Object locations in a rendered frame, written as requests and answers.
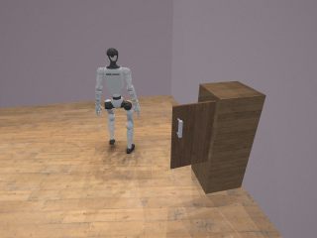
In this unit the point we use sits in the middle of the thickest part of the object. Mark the handle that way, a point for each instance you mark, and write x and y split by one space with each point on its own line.
180 126

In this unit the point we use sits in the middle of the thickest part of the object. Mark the left robot hand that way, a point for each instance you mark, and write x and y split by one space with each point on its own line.
98 109

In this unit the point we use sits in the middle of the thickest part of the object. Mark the robot shin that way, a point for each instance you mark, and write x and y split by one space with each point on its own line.
111 126
130 135

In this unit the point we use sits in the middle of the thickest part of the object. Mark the robot left forearm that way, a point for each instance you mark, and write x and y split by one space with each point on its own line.
97 96

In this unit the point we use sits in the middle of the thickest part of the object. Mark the robot left upper arm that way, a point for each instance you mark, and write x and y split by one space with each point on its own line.
99 78

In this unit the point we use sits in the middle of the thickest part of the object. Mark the cupboard door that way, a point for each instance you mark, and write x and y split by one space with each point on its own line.
197 125

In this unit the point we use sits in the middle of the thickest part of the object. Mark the left robot shin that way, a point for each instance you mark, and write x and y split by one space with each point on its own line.
111 126

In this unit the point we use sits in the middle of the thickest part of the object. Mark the robot right forearm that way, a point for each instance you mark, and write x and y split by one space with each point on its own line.
134 96

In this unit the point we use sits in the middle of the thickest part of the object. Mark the right robot shin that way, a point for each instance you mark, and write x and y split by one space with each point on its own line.
130 135

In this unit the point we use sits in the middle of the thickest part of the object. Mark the right robot hand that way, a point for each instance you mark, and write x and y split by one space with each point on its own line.
137 109

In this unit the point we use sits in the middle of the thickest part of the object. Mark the robot right upper arm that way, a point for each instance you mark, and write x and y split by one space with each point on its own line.
128 77

